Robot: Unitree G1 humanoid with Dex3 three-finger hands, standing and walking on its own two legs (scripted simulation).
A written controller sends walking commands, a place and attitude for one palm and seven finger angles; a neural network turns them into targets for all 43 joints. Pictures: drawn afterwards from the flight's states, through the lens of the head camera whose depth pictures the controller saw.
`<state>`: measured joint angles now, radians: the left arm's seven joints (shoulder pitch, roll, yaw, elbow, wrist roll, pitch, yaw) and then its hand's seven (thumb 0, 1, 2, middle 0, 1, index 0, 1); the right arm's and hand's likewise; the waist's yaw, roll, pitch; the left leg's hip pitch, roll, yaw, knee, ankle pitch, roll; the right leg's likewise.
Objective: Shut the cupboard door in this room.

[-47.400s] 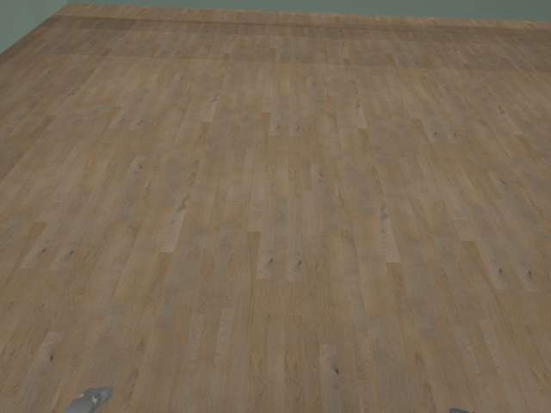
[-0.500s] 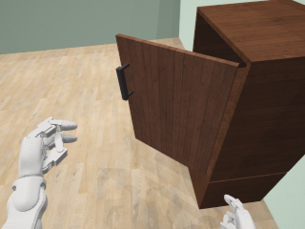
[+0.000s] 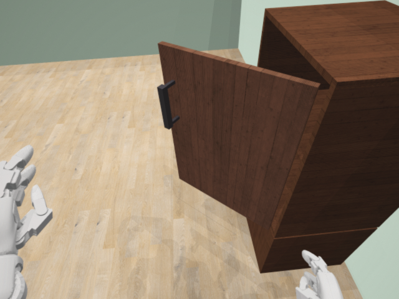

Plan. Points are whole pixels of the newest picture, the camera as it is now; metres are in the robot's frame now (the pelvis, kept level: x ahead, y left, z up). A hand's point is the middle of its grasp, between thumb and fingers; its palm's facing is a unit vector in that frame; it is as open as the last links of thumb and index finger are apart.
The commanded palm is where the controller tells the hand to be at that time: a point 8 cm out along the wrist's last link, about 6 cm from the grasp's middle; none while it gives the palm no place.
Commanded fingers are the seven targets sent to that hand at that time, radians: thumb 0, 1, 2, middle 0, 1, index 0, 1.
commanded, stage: draw the hand back to the body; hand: left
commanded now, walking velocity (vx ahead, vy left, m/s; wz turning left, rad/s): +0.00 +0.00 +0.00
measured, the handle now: (170, 104) +0.63 +0.18 +0.06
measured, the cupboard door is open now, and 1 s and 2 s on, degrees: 49 49 49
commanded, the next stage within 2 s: step back with the hand held close in 0.12 s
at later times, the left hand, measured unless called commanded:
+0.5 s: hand (50, 209) +0.20 +0.27 +0.15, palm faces +0.36 -0.79 -0.50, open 7.4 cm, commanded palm +0.13 +0.31 +0.17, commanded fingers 0.00 0.90 0.90 -0.20 -0.30 -0.20 -0.30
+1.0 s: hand (6, 275) +0.10 +0.26 +0.16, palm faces +0.49 -0.76 -0.42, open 7.5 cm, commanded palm +0.04 +0.30 +0.17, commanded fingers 0.00 0.90 0.90 -0.20 -0.30 -0.20 -0.30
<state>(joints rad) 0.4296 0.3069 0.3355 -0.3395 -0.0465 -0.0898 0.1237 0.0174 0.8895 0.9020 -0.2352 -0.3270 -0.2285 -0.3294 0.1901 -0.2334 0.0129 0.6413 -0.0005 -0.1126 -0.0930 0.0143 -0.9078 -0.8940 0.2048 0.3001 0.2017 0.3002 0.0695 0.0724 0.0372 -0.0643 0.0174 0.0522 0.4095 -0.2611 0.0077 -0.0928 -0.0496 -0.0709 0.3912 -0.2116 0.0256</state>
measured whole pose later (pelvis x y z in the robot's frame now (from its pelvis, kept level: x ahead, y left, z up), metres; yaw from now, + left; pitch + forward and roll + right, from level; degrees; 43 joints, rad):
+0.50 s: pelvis -0.01 +0.01 -0.01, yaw -1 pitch +0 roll -1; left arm 0.53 0.39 0.39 -0.44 -0.05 -0.14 0.12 0.02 0.89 0.90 -0.22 -0.30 -0.21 -0.30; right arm 0.17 -0.25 -0.01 0.57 0.00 -0.01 -0.10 0.01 -0.91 -0.89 0.21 0.30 0.20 0.30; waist 0.00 0.06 0.03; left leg -0.23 0.01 0.07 0.51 -0.28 0.03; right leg -0.25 -0.06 -0.05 0.46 -0.21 0.04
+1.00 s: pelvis -0.10 +0.00 -0.03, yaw +0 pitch -2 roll -1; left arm 0.48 0.37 0.43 -0.49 0.00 -0.22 0.16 0.02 0.88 0.90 -0.22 -0.30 -0.21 -0.30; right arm 0.24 -0.22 0.02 0.57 0.00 -0.06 -0.09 0.01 -0.91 -0.89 0.21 0.30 0.20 0.30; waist 0.02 0.00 0.03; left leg -0.43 0.02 0.04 0.73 -0.36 0.03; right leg -0.43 -0.05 -0.06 0.63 -0.17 0.02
